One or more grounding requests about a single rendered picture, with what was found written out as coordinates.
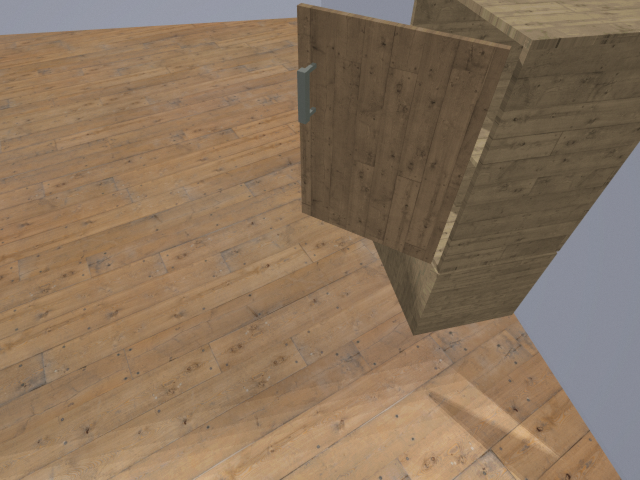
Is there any cupboard door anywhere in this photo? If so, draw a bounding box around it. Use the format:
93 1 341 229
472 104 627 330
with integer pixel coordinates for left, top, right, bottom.
297 3 512 264

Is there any handle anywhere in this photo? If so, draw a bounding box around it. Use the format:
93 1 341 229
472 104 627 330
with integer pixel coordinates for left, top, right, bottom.
297 63 317 124

